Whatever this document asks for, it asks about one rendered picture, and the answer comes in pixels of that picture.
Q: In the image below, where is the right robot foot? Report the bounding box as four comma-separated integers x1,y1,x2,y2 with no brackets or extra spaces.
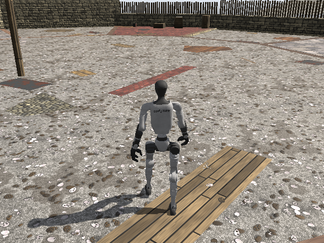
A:
169,202,177,216

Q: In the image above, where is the robot head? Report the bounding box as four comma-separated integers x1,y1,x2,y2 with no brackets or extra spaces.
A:
153,80,170,105

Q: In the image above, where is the left robot hand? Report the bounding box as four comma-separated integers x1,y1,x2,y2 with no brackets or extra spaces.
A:
131,148,142,162

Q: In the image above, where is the left robot forearm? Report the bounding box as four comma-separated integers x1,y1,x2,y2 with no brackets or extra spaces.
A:
132,124,143,149

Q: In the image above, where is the robot right upper arm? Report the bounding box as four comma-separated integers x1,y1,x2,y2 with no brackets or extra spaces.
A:
172,102,186,128

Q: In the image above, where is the right robot hand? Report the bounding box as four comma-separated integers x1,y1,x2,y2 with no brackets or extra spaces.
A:
177,136,189,146

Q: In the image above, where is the right robot forearm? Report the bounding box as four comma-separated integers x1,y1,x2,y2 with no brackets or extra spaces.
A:
180,121,188,138

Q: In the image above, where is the robot left upper arm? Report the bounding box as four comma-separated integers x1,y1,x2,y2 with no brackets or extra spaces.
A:
138,102,151,131

